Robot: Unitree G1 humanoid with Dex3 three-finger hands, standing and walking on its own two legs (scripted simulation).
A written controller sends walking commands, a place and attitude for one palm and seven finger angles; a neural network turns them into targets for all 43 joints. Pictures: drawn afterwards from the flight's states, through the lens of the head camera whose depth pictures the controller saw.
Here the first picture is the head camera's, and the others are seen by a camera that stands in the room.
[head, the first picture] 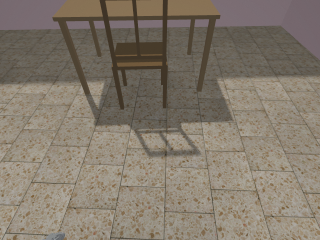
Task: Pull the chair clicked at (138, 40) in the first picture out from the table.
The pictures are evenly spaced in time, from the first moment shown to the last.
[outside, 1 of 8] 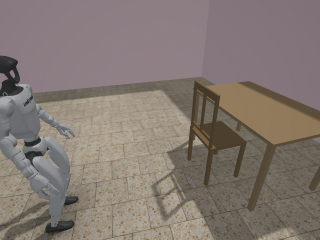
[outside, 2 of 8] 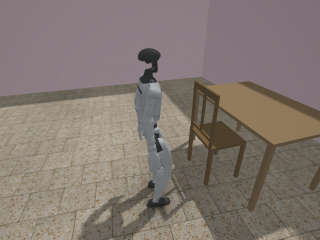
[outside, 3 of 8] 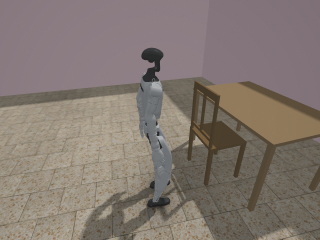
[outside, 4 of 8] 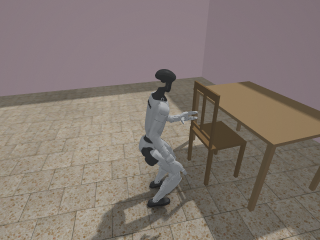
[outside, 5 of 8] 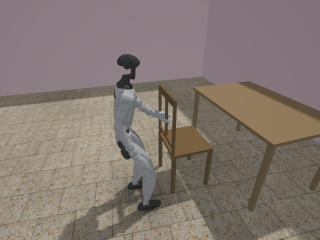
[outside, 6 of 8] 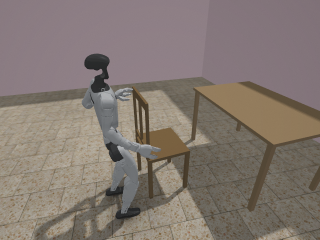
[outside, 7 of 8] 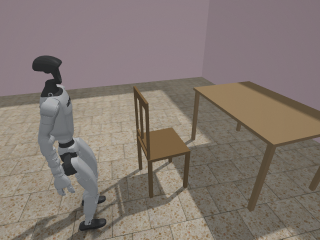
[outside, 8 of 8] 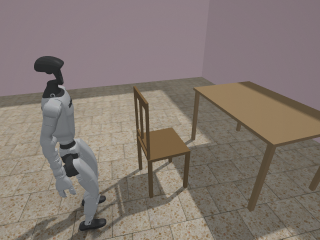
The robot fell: no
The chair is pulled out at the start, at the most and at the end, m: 0.00 0.58 0.56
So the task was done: yes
